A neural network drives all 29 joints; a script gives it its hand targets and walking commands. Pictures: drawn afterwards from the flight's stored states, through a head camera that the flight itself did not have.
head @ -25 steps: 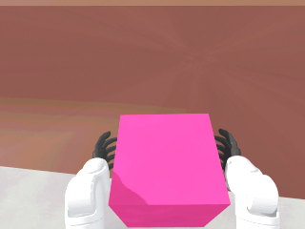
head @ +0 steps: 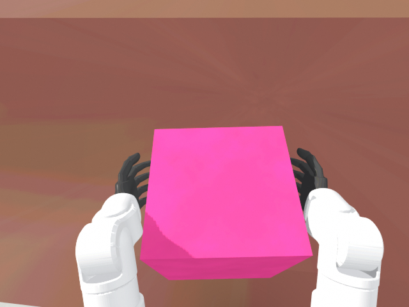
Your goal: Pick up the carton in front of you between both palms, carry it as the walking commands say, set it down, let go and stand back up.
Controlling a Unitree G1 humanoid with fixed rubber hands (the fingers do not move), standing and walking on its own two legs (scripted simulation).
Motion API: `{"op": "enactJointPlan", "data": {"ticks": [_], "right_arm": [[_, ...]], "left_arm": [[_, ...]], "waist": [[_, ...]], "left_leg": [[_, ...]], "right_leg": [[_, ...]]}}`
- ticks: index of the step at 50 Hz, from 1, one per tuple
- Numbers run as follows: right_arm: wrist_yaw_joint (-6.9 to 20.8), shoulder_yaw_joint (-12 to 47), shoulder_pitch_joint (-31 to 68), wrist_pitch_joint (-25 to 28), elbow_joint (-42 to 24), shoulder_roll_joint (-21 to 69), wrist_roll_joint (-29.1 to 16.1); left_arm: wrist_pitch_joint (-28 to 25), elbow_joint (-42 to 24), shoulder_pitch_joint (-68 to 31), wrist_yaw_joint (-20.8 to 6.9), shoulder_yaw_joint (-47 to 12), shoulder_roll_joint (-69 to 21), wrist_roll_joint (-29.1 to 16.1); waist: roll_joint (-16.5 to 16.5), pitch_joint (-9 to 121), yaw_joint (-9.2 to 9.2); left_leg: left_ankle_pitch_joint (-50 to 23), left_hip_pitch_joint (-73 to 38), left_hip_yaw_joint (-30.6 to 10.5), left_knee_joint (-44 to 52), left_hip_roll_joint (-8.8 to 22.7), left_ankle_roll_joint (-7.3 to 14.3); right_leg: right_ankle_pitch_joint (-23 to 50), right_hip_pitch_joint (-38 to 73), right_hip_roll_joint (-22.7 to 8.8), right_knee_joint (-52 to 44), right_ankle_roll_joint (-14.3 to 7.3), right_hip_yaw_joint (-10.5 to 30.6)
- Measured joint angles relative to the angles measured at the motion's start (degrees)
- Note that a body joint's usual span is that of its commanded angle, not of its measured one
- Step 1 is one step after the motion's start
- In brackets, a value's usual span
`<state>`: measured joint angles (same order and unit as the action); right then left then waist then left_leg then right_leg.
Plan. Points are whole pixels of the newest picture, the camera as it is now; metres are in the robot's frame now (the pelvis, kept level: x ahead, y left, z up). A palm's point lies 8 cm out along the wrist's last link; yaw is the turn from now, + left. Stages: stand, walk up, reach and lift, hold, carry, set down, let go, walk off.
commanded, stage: carry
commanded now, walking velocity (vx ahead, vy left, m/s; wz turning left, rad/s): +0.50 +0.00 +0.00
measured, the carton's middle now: (218, 212) +0.29 +0.00 +0.07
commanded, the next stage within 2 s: none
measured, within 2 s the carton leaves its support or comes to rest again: neither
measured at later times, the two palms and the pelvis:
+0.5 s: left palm (158, 61) +0.71 +0.15 +0.16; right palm (268, 55) +0.70 -0.15 +0.17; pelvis +0.32 +0.01 -0.01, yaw -2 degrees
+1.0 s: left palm (165, 17) +1.02 +0.16 +0.18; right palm (247, 12) +1.05 -0.14 +0.18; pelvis +0.64 -0.02 +0.03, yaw +4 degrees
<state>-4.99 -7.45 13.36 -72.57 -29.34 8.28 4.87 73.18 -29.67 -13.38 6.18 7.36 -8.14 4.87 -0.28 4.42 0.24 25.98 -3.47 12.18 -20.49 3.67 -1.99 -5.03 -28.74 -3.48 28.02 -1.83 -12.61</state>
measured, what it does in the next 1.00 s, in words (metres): climbs: left foot, then right foot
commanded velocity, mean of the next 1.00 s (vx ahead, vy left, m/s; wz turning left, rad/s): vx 0.50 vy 0.00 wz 0.14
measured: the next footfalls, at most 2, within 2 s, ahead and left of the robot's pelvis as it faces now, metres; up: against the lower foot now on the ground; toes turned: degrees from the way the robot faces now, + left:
left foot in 0.48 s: +0.49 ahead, +0.09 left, +0.02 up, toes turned +7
right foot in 0.90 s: +0.76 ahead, -0.10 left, +0.04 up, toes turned -4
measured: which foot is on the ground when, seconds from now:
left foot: down 0.00-0.04, up 0.06-0.46, down 0.48-0.92, up 0.94-1.00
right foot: down 0.00-0.48, up 0.50-0.88, down 0.90-1.00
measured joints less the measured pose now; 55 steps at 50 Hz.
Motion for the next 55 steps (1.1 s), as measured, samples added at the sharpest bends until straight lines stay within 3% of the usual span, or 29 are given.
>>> {"op": "enactJointPlan", "data": {"ticks": [2, 5, 8, 15, 19, 22, 24, 25, 28, 31, 37, 43, 45, 47, 50, 52, 55], "right_arm": [[-0.12, -1.25, 2.87, -1.38, 0.07, -1.37, -0.34], [-0.37, -2.75, 7.66, -3.89, 2.53, -3.32, -1.18], [-0.84, -3.7, 12.57, -5.14, 5.63, -3.36, -1.02], [-0.92, -4.58, 23.02, -4.86, 15.14, -5.77, -0.02], [-1.05, -5.23, 28.5, -4.97, 21.82, -8.24, -0.54], [-1.14, -5.94, 32.45, -5.01, 26.88, -9.79, -1.18], [-1.27, -6.3, 35.62, -4.49, 30.92, -10.2, -1.36], [-1.41, -6.43, 36.88, -3.79, 32.65, -10.1, -1.29], [-2.36, -6.77, 38.4, -2.87, 35.73, -9.32, -1.28], [-2.84, -7.93, 37.2, -2.94, 33.49, -8.62, -1.94], [-3.0, -10.79, 33.97, -1.27, 23.11, -5.73, -2.08], [-2.95, -10.72, 32.87, -0.8, 19.23, -5.28, -2.47], [-2.85, -10.37, 33.06, -1.3, 20.66, -6.6, -2.64], [-2.48, -9.97, 33.78, -1.41, 23.68, -8.57, -3.1], [-2.31, -9.62, 33.91, -2.22, 27.79, -9.42, -3.02], [-2.32, -9.31, 34.16, -2.93, 28.67, -9.13, -2.36], [-2.31, -8.78, 34.95, -3.29, 28.21, -8.71, -1.58]], "left_arm": [[0.23, 1.71, -3.43, 0.26, 0.55, -0.53, -0.02], [2.04, 4.63, -8.23, 1.2, 1.26, -0.18, -0.02], [3.36, 6.02, -11.4, 1.91, 2.63, 0.67, -0.34], [3.26, 15.08, -21.36, 1.91, 5.22, 4.44, -1.57], [3.21, 22.41, -27.37, 1.92, 5.46, 6.6, -1.9], [3.61, 27.43, -31.64, 1.92, 5.48, 8.12, -1.95], [3.96, 30.3, -34.31, 1.92, 5.93, 9.61, -2.28], [3.75, 31.75, -35.54, 1.91, 6.31, 10.44, -2.64], [3.73, 34.34, -37.19, 2.01, 7.91, 11.26, -2.99], [4.28, 32.99, -37.76, 2.06, 9.46, 9.71, -1.5], [2.8, 23.49, -35.92, 2.05, 10.78, 5.87, 0.15], [1.75, 19.06, -33.66, 2.0, 9.9, 5.08, -0.17], [1.44, 21.4, -34.14, 1.98, 9.22, 5.25, -0.02], [0.63, 24.63, -34.63, 1.98, 8.41, 5.24, 0.57], [0.93, 28.2, -33.71, 1.97, 7.72, 5.47, 0.77], [1.29, 28.4, -32.73, 1.98, 7.89, 5.63, 0.29], [1.27, 27.08, -32.13, 2.04, 8.53, 5.86, -0.52]], "waist": [[-2.2, -0.74, -1.0], [-1.41, -3.05, -2.01], [-1.16, -4.68, -2.21], [-0.86, -4.68, -2.41], [-0.87, -4.19, -2.28], [-0.07, -4.14, -1.67], [0.89, -4.55, -0.45], [1.96, -5.2, 0.49], [2.04, -7.71, 2.72], [1.32, -10.33, 3.57], [0.71, -12.63, 3.51], [0.46, -9.93, 2.74], [0.13, -8.83, 1.78], [-1.6, -8.67, 0.28], [-1.2, -8.49, -1.48], [-0.83, -8.63, -2.19], [-0.61, -8.9, -2.92]], "left_leg": [[2.67, 4.51, -2.18, -15.33, 3.11, 0.52], [-0.1, 18.65, -8.96, -42.81, 1.03, 2.61], [-5.23, 29.71, -9.95, -50.33, 0.87, 4.12], [-12.81, 44.04, -8.46, -39.94, 1.94, 3.93], [-16.39, 45.02, -6.59, -27.86, 1.52, 4.62], [-17.79, 41.82, -4.2, -18.42, -0.42, 6.35], [-15.71, 37.61, -2.44, -14.02, -2.27, 7.1], [-13.02, 37.74, -1.95, -16.54, -2.86, 7.13], [-9.91, 35.86, -2.19, -18.08, -3.32, 6.8], [-9.33, 31.63, -2.88, -13.89, -3.57, 6.79], [-6.04, 23.39, -4.22, -8.04, -3.35, 5.96], [0.39, 14.72, -6.09, -6.08, -3.13, 3.88], [3.43, 13.91, -7.21, -12.28, -2.71, 3.44], [2.61, 18.73, -10.51, -28.02, -2.24, 3.88], [0.73, 28.47, -13.12, -49.66, -4.14, 5.06], [-1.89, 33.85, -12.61, -53.36, -3.84, 5.34], [-4.15, 40.52, -11.68, -51.63, -2.88, 5.22]], "right_leg": [[-2.38, 0.54, 1.24, 4.29, -2.54, -1.52], [-6.11, 2.87, 0.92, 4.97, -4.15, -1.55], [-7.07, 7.01, 1.31, 0.85, -3.45, -1.1], [-10.85, 15.9, 1.85, -5.79, -2.76, 0.61], [-15.16, 20.8, 2.08, -6.35, -1.88, 1.51], [-20.03, 24.31, 1.5, -4.43, -0.22, 2.18], [-24.64, 23.59, -0.03, 4.42, 0.45, 2.97], [-24.57, 20.58, -1.02, 13.01, 0.35, 4.79], [-22.64, 8.15, 1.85, 40.03, -0.48, 11.61], [-18.87, -2.25, 2.64, 48.31, -1.25, 12.28], [-16.96, -14.9, 1.39, 39.68, -0.81, 11.11], [-7.72, -12.24, 2.26, 14.06, -0.67, 7.53], [-4.06, -6.59, 3.46, 5.75, -2.27, 5.43], [-8.39, -5.11, 3.82, 9.17, -3.71, 3.93], [-12.16, -0.77, 2.94, 8.39, -2.84, 3.51], [-12.87, 2.88, 2.18, 5.46, -2.36, 3.08], [-14.26, 8.04, 1.05, 1.68, -2.26, 2.11]]}}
